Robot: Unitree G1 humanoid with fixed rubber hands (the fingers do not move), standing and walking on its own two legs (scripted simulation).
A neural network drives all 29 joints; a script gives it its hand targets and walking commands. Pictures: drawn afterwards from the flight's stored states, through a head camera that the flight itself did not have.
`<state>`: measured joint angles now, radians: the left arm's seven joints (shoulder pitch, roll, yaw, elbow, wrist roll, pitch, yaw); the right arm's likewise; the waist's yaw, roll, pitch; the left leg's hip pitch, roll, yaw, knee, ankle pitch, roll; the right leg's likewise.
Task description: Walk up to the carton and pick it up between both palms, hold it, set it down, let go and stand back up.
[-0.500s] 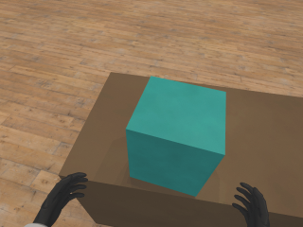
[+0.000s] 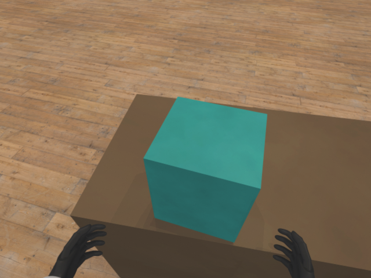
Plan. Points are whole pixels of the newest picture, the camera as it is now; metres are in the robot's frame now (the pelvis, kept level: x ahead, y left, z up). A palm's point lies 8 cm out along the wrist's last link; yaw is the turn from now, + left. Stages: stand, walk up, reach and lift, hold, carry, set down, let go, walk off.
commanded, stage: set down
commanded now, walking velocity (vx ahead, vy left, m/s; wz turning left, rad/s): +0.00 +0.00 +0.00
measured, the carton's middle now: (206, 170) +0.37 -0.04 +0.03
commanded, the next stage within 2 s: let go in 0.66 s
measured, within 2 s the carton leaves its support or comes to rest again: neither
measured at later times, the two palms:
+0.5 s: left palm out of the picture +0.16 +0.24 -0.04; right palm (296, 277) +0.15 -0.21 -0.03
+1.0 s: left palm out of the picture +0.14 +0.21 -0.07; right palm (301, 271) +0.16 -0.22 -0.03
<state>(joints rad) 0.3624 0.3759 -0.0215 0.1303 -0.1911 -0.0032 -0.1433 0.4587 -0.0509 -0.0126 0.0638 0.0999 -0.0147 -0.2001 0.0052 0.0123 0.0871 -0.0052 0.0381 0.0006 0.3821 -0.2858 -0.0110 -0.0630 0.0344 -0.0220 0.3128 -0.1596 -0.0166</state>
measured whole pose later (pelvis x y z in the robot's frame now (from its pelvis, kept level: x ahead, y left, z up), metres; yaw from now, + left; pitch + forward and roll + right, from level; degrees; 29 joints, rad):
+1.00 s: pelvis -0.03 -0.01 +0.00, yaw -1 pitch -9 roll +0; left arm 0.17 0.17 0.04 0.50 0.05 0.16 -0.02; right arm 0.14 -0.14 -0.02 0.51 0.00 -0.12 0.04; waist 0.00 -0.03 0.10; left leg 0.04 0.03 0.04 0.35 -0.23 -0.02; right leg -0.06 0.02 0.01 0.36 -0.14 -0.03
